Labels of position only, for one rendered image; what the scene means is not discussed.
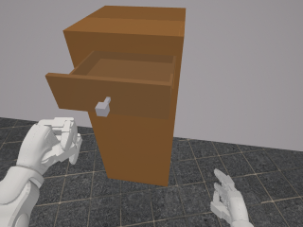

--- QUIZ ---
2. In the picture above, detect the drawer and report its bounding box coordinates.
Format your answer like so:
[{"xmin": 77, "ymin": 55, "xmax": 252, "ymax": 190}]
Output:
[{"xmin": 45, "ymin": 50, "xmax": 176, "ymax": 120}]

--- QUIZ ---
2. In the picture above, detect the right robot hand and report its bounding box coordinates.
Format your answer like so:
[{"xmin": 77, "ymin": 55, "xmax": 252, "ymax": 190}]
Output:
[{"xmin": 210, "ymin": 168, "xmax": 249, "ymax": 225}]

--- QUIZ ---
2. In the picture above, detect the left robot hand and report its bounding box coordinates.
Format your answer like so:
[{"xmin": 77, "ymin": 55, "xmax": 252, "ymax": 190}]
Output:
[{"xmin": 16, "ymin": 117, "xmax": 82, "ymax": 175}]

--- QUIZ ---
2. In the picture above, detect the handle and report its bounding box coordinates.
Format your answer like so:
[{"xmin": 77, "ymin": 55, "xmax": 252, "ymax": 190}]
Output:
[{"xmin": 95, "ymin": 96, "xmax": 111, "ymax": 117}]

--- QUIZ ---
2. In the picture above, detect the cabinet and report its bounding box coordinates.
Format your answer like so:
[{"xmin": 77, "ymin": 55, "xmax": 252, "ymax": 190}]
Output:
[{"xmin": 62, "ymin": 6, "xmax": 186, "ymax": 187}]

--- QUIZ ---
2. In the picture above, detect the robot left forearm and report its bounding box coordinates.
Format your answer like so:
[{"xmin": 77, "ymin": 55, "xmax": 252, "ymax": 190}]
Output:
[{"xmin": 0, "ymin": 166, "xmax": 45, "ymax": 227}]

